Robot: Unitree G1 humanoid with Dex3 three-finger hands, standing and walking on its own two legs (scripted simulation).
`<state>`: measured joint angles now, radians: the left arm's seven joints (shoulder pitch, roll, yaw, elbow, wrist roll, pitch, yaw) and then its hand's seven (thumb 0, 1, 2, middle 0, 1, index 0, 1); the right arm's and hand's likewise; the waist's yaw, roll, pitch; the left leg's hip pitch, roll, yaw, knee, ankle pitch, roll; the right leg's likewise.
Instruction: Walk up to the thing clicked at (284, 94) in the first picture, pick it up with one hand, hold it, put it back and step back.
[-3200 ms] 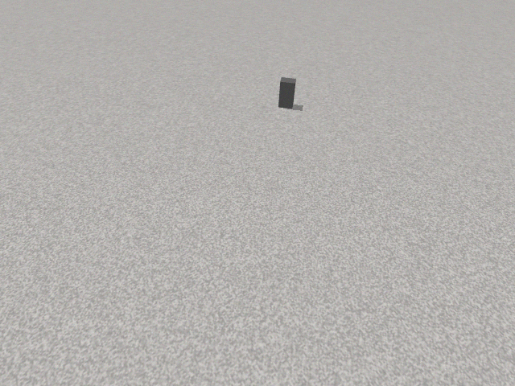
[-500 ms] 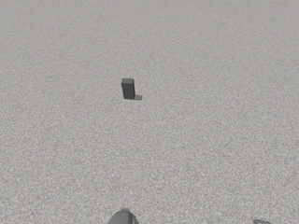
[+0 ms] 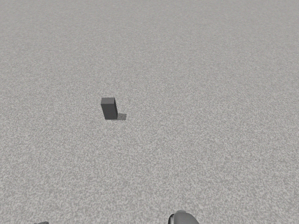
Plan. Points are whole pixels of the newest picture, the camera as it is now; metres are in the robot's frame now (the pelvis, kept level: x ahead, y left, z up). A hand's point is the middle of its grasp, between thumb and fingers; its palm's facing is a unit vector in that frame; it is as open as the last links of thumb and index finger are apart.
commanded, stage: walk up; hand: left
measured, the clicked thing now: (109, 108) +1.08 +0.31 -0.67
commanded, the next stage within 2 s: none
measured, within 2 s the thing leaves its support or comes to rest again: neither
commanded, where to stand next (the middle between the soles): +0.74 +0.10 m, yaw +0 degrees
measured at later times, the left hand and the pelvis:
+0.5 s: hand (58, 200) +0.23 +0.28 -0.13, palm faces +0.04 -0.92 -0.39, open 7.4 cm; pelvis +0.20 +0.00 +0.00, yaw +3 degrees
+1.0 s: hand (65, 142) +0.44 +0.32 -0.14, palm faces -0.06 -0.93 -0.36, open 7.4 cm; pelvis +0.39 +0.04 +0.00, yaw +0 degrees
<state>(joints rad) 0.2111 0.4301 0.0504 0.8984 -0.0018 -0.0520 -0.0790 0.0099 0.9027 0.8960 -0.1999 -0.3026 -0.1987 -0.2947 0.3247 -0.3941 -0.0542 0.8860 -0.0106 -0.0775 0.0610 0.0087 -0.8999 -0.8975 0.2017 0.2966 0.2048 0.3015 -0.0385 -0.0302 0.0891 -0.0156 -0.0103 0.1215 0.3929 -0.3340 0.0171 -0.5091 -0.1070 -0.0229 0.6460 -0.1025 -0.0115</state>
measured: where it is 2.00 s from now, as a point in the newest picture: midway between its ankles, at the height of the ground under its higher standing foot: (134, 156)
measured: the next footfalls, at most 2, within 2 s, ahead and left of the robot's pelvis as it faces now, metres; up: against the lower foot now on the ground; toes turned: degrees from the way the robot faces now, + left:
right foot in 0.06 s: +0.21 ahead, -0.13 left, +0.00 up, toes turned -5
left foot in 0.56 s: +0.38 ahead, +0.15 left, +0.00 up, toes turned +7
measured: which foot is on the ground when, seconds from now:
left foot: down 0.00-0.10, up 0.12-0.54, down 0.56-1.00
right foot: up 0.00-0.04, down 0.06-0.60, up 0.62-1.00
